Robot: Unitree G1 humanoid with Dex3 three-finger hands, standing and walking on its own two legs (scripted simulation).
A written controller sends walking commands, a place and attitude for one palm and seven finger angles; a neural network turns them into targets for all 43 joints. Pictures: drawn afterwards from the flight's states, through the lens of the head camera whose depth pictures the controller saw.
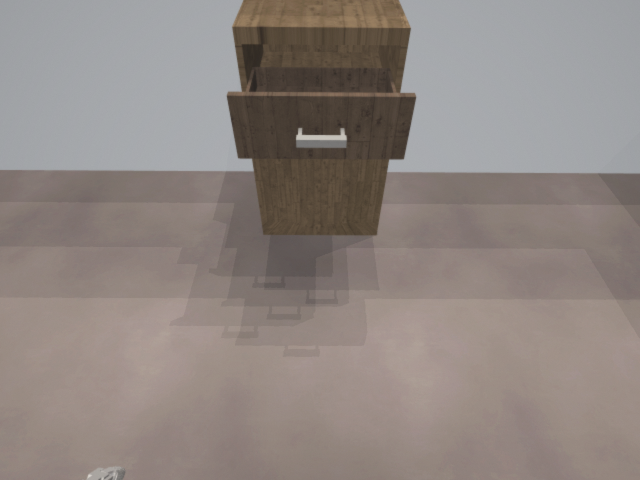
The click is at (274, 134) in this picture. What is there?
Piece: drawer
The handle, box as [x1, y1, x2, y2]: [296, 128, 346, 147]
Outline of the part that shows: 298,128 298,134 296,135 296,147 345,147 346,136 344,134 343,128 340,128 339,135 302,135 301,128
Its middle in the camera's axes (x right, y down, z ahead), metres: +0.00 -0.25 +0.96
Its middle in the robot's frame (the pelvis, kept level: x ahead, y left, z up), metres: +0.89 +0.05 -0.06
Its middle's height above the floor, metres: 0.71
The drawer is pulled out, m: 0.30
